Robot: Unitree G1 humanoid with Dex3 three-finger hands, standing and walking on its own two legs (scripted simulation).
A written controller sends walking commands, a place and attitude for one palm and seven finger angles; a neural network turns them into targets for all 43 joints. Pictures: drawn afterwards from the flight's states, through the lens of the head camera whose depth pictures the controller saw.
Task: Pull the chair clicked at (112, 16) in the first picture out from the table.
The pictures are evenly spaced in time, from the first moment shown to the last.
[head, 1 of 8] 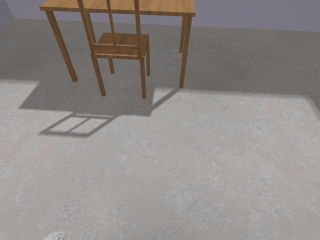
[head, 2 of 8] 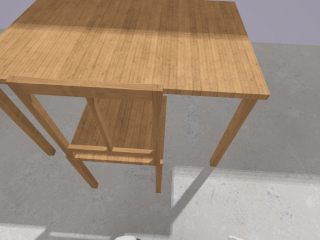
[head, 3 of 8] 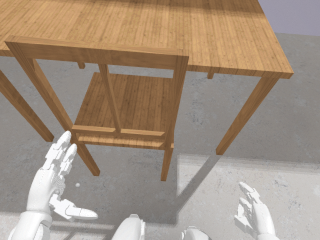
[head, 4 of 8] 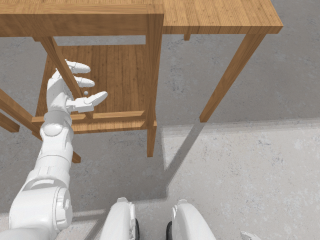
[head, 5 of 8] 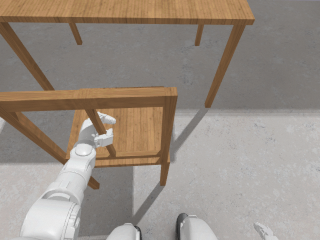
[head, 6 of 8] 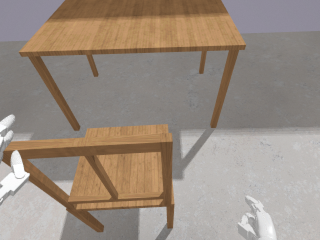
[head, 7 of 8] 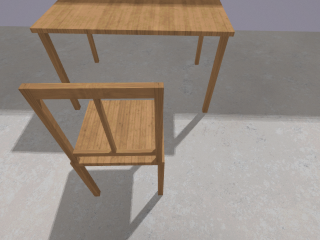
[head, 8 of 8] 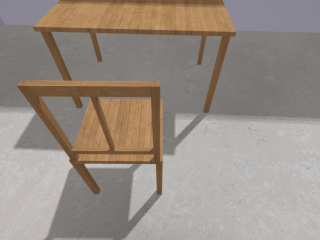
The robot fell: no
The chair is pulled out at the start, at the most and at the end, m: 0.00 0.54 0.53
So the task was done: yes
